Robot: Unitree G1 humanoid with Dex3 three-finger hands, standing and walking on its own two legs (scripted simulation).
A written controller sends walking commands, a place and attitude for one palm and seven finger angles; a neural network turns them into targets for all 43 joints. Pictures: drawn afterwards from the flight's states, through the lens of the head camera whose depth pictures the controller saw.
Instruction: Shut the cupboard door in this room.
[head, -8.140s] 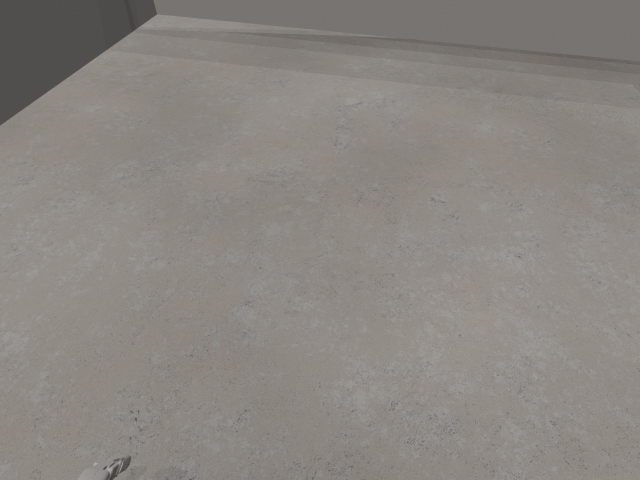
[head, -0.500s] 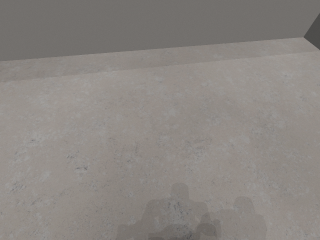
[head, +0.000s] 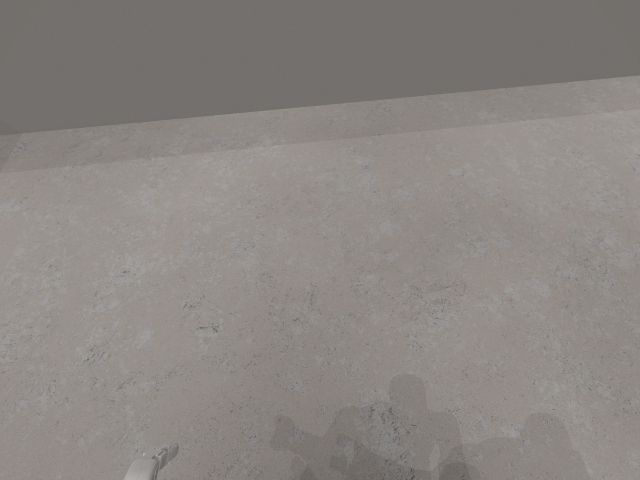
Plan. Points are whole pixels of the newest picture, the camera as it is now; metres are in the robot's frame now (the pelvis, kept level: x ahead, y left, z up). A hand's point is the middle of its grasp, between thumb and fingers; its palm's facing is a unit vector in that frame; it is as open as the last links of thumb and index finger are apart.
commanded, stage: turn or walk to find it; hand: left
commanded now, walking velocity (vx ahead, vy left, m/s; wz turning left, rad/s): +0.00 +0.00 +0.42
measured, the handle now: out of the picture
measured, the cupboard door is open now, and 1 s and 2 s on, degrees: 92 92 92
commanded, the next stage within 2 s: none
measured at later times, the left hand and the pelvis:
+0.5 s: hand out of the picture -0.06 +0.21 -0.18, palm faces +0.31 -0.92 -0.25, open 7.4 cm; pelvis -0.03 +0.01 -0.01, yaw +15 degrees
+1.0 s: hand out of the picture -0.04 +0.20 -0.15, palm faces +0.42 -0.86 -0.30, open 7.3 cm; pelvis -0.06 -0.03 -0.01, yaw +25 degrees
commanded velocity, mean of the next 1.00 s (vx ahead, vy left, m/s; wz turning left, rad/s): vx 0.00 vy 0.00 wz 0.42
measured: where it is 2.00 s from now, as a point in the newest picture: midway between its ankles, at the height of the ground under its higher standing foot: outside the picture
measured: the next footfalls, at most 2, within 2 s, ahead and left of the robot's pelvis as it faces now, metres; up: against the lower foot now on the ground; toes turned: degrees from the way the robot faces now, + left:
right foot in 0.02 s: +0.03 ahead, -0.11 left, +0.00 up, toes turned -2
left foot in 0.50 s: -0.03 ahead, +0.13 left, +0.00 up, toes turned +19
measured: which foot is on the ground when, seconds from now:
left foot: down 0.00-0.02, up 0.04-0.48, down 0.50-0.96, up 0.98-1.00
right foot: up 0.00-0.00, down 0.02-0.50, up 0.52-0.94, down 0.96-1.00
